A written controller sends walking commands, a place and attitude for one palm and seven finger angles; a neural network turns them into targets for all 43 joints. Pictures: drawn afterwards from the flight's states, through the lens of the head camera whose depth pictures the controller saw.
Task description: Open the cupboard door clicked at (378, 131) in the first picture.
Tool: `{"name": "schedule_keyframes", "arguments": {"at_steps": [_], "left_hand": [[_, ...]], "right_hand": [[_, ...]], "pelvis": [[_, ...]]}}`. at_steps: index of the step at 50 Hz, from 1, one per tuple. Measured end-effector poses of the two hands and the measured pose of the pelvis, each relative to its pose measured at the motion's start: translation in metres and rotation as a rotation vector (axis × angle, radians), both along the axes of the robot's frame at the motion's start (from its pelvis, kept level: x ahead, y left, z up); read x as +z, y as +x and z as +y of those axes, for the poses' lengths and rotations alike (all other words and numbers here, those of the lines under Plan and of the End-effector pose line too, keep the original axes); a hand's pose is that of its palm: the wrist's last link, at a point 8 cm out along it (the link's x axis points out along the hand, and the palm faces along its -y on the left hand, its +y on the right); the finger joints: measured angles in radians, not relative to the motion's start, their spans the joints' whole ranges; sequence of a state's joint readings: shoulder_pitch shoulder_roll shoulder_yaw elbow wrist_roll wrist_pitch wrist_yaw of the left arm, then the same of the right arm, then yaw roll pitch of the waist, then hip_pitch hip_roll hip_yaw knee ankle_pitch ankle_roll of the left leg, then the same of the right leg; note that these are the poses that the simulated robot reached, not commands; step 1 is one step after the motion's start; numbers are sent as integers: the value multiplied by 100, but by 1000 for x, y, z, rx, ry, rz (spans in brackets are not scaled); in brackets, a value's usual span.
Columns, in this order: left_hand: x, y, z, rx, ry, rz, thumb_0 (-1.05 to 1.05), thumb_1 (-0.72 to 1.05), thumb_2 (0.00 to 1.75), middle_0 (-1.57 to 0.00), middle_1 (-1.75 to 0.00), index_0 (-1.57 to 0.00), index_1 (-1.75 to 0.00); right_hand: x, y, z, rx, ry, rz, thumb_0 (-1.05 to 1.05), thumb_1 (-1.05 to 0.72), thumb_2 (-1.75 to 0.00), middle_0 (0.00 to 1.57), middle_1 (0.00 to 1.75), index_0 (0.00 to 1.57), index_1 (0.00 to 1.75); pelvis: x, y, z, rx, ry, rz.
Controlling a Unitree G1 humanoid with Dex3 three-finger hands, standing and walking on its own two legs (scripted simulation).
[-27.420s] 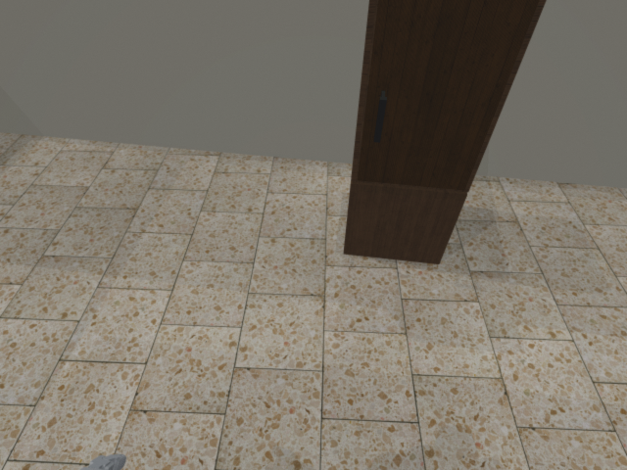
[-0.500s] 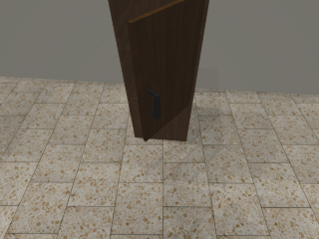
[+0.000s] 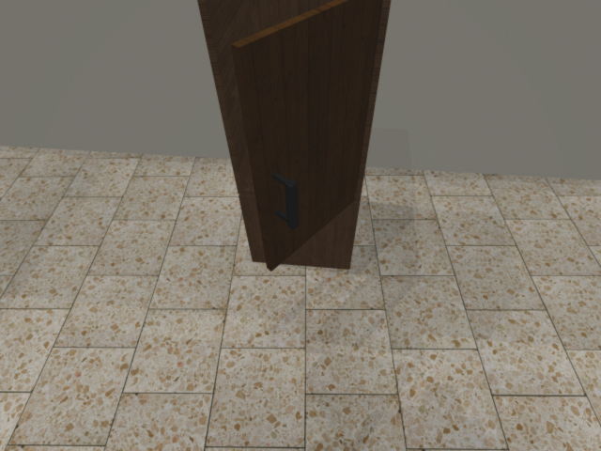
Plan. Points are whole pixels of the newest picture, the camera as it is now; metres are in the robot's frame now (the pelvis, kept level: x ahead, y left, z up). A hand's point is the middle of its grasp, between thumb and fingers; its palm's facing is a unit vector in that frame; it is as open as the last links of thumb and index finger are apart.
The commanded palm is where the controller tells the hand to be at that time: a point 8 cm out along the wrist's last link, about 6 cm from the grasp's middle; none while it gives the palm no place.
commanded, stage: walk to a spot facing it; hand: left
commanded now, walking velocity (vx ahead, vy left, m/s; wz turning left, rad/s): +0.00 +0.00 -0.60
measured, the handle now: (285, 201) +0.61 +0.08 -0.09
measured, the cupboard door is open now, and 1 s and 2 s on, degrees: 53 53 53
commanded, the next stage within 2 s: none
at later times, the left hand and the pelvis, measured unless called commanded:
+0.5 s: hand out of the picture +0.11 +0.18 -0.17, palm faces -0.15 -0.94 -0.31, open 7.4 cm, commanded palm none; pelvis -0.01 -0.02 -0.02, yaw -13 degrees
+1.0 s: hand (239, 431) +0.18 +0.12 -0.17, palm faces -0.46 -0.86 -0.22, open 7.4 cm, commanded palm none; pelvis +0.00 -0.03 +0.00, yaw -31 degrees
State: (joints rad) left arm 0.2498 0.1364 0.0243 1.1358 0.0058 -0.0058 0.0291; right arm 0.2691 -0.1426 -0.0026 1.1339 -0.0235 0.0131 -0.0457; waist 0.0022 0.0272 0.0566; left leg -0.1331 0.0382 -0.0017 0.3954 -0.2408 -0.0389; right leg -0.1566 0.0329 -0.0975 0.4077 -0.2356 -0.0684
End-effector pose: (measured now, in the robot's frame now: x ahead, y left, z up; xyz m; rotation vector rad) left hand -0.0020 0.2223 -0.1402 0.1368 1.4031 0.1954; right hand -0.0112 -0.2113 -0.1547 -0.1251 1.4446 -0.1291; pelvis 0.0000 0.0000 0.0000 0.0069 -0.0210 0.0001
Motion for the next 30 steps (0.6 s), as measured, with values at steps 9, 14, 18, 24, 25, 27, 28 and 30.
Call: {"name": "schedule_keyframes", "arguments": {"at_steps": [9,14,18,24,25,27,28,30], "left_hand": [[-9,11,9,-43,-9,29,1,91,90,-20,-30,-20,-30],[-11,38,20,-104,1,2,1,91,90,-20,-30,-20,-30],[-1,71,19,-156,31,-60,1,91,90,-20,-30,-20,-30],[5,114,3,-252,87,-175,1,91,90,-20,-30,-20,-30],[7,116,0,-263,92,-175,1,91,90,-20,-30,-20,-30],[9,118,-6,-286,98,-163,0,91,90,-20,-30,-20,-30],[10,118,-9,-300,97,-154,0,91,90,-20,-30,-20,-30],[11,119,-15,-330,89,-134,0,91,90,-20,-30,-20,-30]], "right_hand": [[-1,-8,-9,-95,-54,-17,1,-91,-90,20,30,20,30],[2,-19,-14,-140,-85,-40,1,-91,-90,20,30,20,30],[-1,-30,-23,-155,-81,-34,1,-91,-90,20,30,20,30],[-19,-33,-54,-213,-65,-45,1,-91,-90,20,30,20,30],[-19,-30,-59,-224,-70,-53,1,-91,-90,20,30,20,30],[-13,-21,-69,-245,-85,-84,1,-91,-90,20,30,20,30],[-9,-15,-74,-255,-92,-107,1,-91,-90,20,30,20,30],[0,-3,-81,-275,-106,-160,1,-91,-90,20,30,20,30]], "pelvis": [[-7,-5,4,-71,-11,14],[-10,-8,7,-126,11,26],[-9,-10,0,-158,11,25],[-22,-13,-22,-215,14,25],[-21,-14,-23,-223,11,24],[-17,-14,-26,-250,14,25],[-14,-14,-27,-266,17,27],[-10,-14,-28,-297,25,33]]}}
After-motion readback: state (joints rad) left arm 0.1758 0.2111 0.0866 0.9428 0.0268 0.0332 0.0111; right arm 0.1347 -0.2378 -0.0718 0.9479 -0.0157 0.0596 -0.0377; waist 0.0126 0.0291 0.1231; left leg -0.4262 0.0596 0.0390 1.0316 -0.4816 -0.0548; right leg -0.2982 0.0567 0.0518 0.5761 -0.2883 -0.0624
